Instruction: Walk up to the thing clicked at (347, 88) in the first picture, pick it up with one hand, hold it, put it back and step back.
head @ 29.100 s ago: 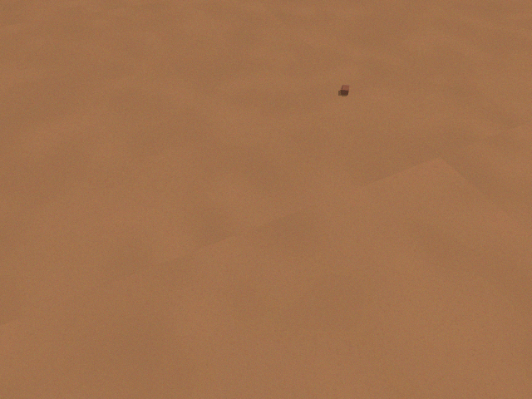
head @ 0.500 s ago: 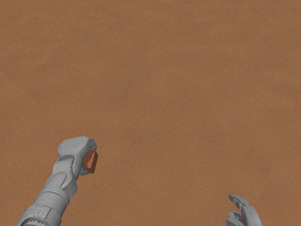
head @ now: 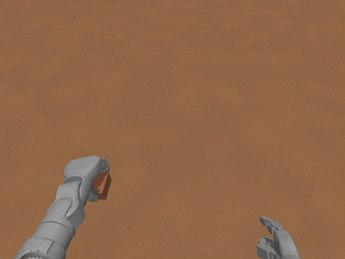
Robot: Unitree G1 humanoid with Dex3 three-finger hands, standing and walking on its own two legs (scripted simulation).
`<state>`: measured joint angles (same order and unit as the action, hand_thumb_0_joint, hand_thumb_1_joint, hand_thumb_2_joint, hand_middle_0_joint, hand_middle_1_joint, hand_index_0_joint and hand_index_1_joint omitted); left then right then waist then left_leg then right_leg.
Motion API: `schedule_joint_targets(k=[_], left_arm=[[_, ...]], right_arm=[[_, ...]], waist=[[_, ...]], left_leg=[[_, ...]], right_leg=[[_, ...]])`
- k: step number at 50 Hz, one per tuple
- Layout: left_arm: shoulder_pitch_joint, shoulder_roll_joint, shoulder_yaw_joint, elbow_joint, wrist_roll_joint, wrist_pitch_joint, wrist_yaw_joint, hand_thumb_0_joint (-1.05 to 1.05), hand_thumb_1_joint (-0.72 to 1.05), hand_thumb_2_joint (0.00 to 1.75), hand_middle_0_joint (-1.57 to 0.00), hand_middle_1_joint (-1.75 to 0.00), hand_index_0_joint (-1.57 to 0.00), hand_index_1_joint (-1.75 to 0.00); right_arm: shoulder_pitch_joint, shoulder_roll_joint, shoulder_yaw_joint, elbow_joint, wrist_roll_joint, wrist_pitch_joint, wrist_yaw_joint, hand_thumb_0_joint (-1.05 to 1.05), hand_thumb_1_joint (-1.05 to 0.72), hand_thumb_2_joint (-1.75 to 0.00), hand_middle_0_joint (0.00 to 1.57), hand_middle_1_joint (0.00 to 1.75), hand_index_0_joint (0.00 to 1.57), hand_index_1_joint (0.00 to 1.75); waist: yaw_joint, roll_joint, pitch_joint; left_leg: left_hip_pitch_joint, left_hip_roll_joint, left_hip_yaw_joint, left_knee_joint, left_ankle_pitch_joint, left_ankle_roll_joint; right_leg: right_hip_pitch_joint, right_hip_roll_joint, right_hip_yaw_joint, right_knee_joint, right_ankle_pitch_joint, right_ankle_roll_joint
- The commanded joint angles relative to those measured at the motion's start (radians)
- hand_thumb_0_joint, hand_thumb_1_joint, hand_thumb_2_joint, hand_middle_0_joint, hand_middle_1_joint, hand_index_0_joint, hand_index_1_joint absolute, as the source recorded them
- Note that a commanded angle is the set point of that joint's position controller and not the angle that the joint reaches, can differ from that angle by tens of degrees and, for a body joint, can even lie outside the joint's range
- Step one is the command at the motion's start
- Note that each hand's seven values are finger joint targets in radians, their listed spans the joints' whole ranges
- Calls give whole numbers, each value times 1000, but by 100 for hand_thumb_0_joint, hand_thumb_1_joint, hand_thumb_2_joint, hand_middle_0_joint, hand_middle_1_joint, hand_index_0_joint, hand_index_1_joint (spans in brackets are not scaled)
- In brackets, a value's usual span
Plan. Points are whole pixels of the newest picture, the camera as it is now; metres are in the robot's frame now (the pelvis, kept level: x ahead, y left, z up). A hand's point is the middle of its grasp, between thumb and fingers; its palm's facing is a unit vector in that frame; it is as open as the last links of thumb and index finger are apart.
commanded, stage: hold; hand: left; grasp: from above
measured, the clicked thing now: (99, 185) +0.31 +0.23 -0.07
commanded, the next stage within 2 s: crouch in 0.44 s
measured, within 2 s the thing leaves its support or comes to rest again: neither
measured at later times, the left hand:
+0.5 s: hand (90, 183) +0.30 +0.23 -0.03, palm faces -0.42 -0.11 -0.90, open 8.6 cm
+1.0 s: hand (97, 200) +0.29 +0.25 -0.13, palm faces -0.46 -0.02 -0.89, open 8.6 cm
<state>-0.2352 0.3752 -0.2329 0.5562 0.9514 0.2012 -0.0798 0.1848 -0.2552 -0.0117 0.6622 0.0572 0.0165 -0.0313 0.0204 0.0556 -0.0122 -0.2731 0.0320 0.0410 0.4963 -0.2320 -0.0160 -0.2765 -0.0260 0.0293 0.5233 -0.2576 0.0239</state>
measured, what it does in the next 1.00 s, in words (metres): stands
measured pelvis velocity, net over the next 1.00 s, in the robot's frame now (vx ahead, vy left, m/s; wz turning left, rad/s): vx -0.01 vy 0.00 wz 0.02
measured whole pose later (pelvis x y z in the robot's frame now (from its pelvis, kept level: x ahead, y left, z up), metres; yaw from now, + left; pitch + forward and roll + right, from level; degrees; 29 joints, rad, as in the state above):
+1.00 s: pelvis -0.01 +0.00 -0.03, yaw +1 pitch +10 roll +0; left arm -0.39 0.36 -0.18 0.97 1.10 0.03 0.24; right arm 0.20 -0.26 -0.06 0.70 0.01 0.03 0.01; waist -0.03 0.00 -0.04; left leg -0.63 0.04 0.01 0.78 -0.33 -0.02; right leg -0.61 -0.02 0.01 0.77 -0.34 0.03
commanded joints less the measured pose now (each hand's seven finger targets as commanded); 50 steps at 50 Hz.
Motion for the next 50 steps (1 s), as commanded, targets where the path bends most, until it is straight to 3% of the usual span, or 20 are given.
schedule_joint_targets(k=[1,5,7,8,11,13,15,18,22,24,26,27,28,35,38,39,42,46,47,50], left_arm=[[-335,204,106,-204,14,-15,31,0,69,35,-107,-29,-108,-27],[-337,216,124,-189,16,-23,42,0,66,34,-106,-27,-107,-26],[-340,186,99,-179,14,-24,48,0,68,35,-106,-31,-108,-29],[-329,199,114,-167,15,-24,53,0,70,35,-108,-30,-110,-29],[-352,195,102,-179,17,-31,60,0,71,37,-109,-30,-111,-28],[-347,221,136,-165,17,-30,69,0,71,38,-109,-30,-110,-29],[-368,188,98,-187,17,-31,68,0,72,37,-110,-30,-112,-29],[-321,201,125,-147,22,-20,77,0,67,36,-106,-29,-107,-28],[-318,178,97,-160,19,-14,63,0,71,36,-109,-30,-111,-28],[-333,213,129,-176,14,-14,62,0,69,36,-107,-29,-109,-28],[-307,166,83,-154,11,-14,50,0,69,37,-107,-30,-109,-29],[-347,169,77,-191,11,-19,48,0,77,29,-110,-38,-115,-33],[-355,211,117,-191,18,-18,56,0,69,29,-102,-35,-107,-31],[-262,162,98,-61,41,-65,89,0,78,32,-112,-29,-115,-27],[-286,172,120,-3,61,-111,138,0,77,34,-111,-32,-114,-29],[-322,152,102,19,73,-123,159,0,77,35,-112,-32,-114,-30],[-381,166,122,109,107,-148,249,0,81,33,-114,-33,-117,-30],[-478,169,137,222,145,-167,363,0,80,34,-113,-36,-117,-33],[-478,140,122,274,158,-170,381,0,79,33,-112,-37,-116,-33],[-566,168,139,323,188,-189,430,0,75,28,-109,-36,-113,-31]], right_arm=[[-90,-115,-41,-137,4,-50,-9,0,-89,-90,20,30,20,30],[-85,-115,-41,-136,3,-49,-9,0,-89,-90,20,30,20,30],[-83,-113,-40,-136,4,-48,-7,0,-89,-90,20,30,20,30],[-82,-117,-42,-132,2,-48,-6,0,-89,-90,20,30,20,30],[-75,-118,-47,-127,2,-47,-6,0,-89,-90,20,30,20,30],[-77,-118,-46,-128,1,-45,-4,0,-89,-90,20,30,20,30],[-84,-112,-46,-130,2,-44,-2,0,-89,-90,20,30,20,30],[-73,-120,-51,-121,2,-40,-1,0,-89,-90,20,30,20,30],[-81,-116,-51,-128,3,-37,1,0,-89,-90,20,30,20,30],[-79,-117,-52,-127,4,-34,0,0,-89,-89,20,30,20,30],[-80,-116,-49,-129,2,-33,1,0,-89,-90,20,30,20,30],[-77,-117,-52,-130,3,-34,0,0,-91,-91,20,30,20,30],[-81,-118,-52,-128,3,-32,-2,0,-87,-89,20,30,20,30],[-65,-118,-53,-129,3,-23,2,0,-87,-89,20,30,20,30],[-45,-117,-61,-113,-4,-15,6,0,-87,-89,20,30,20,30],[-32,-119,-63,-108,-8,-14,9,0,-87,-89,20,30,20,30],[2,-129,-76,-77,-19,-8,18,0,-88,-89,20,30,20,30],[49,-141,-94,-32,-40,-10,31,0,-88,-89,20,30,20,30],[59,-139,-98,-26,-44,-14,33,0,-88,-89,20,30,20,30],[86,-144,-106,-18,-53,-23,35,0,-89,-89,20,30,20,30]], waist=[[-3,-47,-249],[-3,-35,-235],[-10,-39,-235],[-4,-34,-228],[-9,-34,-249],[2,-39,-243],[0,-32,-258],[2,-46,-248],[1,-56,-238],[14,-31,-247],[-7,-71,-225],[-12,-45,-252],[3,-28,-258],[-21,-111,-163],[-22,-103,-166],[-45,-108,-172],[-57,-64,-203],[-77,-29,-299],[-87,-31,-310],[-96,-14,-415]], left_leg=[[127,-42,6,-59,164,31],[124,-41,7,-65,166,29],[128,-40,9,-65,163,28],[124,-38,6,-69,163,26],[136,-38,7,-64,188,26],[127,-43,10,-63,181,28],[141,-42,9,-66,193,27],[134,-40,11,-62,209,26],[134,-41,11,-67,201,29],[133,-41,11,-69,209,27],[134,-39,10,-67,200,30],[149,-42,14,-66,209,30],[150,-43,11,-67,222,28],[91,-48,11,-56,160,35],[66,-51,12,-33,154,33],[51,-52,12,-16,151,34],[3,-47,9,48,147,21],[-136,-35,3,221,131,9],[-186,-37,2,272,107,8],[-336,-34,-5,407,60,6]], right_leg=[[50,50,-26,-90,151,-23],[50,50,-26,-94,153,-25],[44,51,-26,-93,150,-26],[47,52,-29,-95,146,-27],[52,51,-29,-93,173,-26],[63,48,-28,-102,167,-22],[68,48,-28,-99,181,-24],[73,50,-31,-96,192,-25],[70,47,-32,-105,190,-23],[74,47,-33,-104,195,-25],[70,48,-31,-107,190,-23],[73,45,-27,-102,206,-23],[72,45,-29,-102,213,-24],[30,40,-28,-111,159,-20],[6,37,-27,-92,156,-20],[-20,35,-26,-80,158,-19],[-92,39,-31,-13,149,-28],[-247,41,-37,146,137,-32],[-305,40,-37,191,118,-33],[-421,42,-33,326,82,-37]])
